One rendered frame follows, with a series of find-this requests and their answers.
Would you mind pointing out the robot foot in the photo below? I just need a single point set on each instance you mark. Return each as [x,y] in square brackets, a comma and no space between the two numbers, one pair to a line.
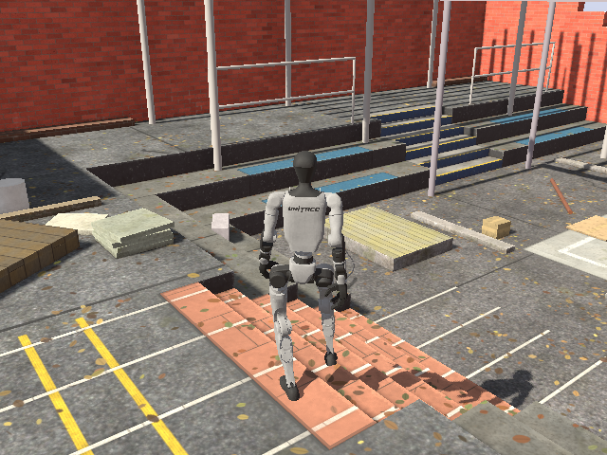
[330,359]
[293,392]

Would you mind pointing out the robot left forearm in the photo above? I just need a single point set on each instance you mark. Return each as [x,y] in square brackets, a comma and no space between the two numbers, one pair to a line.
[265,250]

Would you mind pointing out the robot right forearm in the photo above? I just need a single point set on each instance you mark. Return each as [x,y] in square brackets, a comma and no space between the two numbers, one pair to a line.
[339,262]

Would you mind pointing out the right robot hand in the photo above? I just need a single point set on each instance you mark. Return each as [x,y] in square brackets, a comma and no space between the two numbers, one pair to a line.
[341,296]

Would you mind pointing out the left robot hand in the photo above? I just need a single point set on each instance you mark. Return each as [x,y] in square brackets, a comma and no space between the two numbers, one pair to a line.
[263,268]

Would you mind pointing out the robot left upper arm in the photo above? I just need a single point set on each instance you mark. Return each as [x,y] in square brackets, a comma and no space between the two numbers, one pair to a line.
[274,201]

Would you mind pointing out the left robot foot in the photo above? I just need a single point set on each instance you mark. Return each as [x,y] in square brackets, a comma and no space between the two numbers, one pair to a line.
[293,392]

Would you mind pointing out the robot right upper arm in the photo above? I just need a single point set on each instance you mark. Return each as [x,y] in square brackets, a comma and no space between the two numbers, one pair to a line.
[333,201]

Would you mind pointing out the right robot foot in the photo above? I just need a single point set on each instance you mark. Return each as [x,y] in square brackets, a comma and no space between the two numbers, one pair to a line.
[330,359]

